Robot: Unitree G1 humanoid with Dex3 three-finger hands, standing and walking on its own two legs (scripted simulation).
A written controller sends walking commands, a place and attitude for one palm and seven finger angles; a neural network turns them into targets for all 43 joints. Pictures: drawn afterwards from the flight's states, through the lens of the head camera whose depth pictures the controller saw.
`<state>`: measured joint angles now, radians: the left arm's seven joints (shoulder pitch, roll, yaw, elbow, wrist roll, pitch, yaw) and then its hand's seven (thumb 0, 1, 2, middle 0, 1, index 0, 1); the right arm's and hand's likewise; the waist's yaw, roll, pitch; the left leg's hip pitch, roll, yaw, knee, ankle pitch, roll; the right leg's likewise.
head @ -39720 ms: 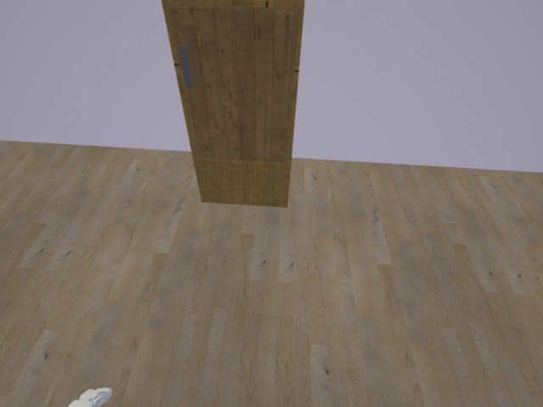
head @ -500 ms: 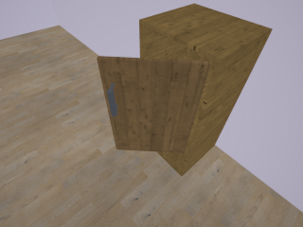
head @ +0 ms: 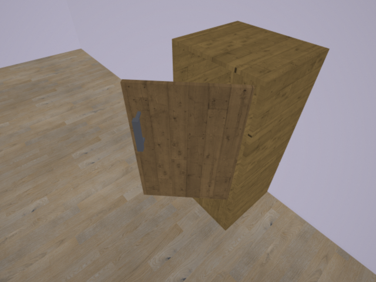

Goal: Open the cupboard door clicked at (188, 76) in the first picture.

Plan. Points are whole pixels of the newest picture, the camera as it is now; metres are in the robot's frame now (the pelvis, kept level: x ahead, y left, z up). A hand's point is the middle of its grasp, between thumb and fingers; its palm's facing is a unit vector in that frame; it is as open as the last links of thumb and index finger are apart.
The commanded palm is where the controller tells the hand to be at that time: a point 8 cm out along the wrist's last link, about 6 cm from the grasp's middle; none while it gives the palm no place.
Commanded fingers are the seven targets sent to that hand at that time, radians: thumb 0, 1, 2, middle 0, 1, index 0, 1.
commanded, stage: look again from close up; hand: left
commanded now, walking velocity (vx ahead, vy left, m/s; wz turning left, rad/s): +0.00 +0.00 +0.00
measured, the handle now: (139, 131) +0.59 +0.20 -0.03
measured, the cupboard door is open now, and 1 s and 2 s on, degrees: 46 46 46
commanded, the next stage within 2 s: shuffle to correct the standing spot in 0.02 s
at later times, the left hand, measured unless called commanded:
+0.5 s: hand out of the picture +0.00 +0.16 -0.19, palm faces +0.06 -0.99 -0.11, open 7.3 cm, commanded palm none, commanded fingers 0.00 0.90 0.90 -0.20 -0.30 -0.20 -0.30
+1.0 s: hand out of the picture +0.05 +0.17 -0.18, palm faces +0.01 -0.98 -0.22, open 7.3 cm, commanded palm none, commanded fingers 0.00 0.90 0.90 -0.20 -0.30 -0.20 -0.30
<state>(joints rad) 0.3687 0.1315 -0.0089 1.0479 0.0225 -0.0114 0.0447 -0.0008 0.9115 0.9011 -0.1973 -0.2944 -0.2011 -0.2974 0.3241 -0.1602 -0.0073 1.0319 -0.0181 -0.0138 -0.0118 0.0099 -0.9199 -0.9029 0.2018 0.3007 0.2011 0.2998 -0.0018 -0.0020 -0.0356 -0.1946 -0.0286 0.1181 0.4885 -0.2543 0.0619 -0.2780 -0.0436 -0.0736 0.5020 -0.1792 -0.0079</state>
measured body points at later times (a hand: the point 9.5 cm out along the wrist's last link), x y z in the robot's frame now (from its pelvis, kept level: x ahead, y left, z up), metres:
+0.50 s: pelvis +0.03 +0.01 +0.00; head +0.01 +0.03 +0.45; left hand +0.00 +0.21 -0.17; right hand -0.03 -0.20 -0.15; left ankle +0.01 +0.08 -0.74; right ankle +0.06 -0.11 -0.73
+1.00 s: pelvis +0.02 +0.00 +0.00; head +0.02 +0.00 +0.45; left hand +0.05 +0.22 -0.16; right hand +0.02 -0.22 -0.16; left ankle +0.01 +0.08 -0.74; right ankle +0.06 -0.11 -0.74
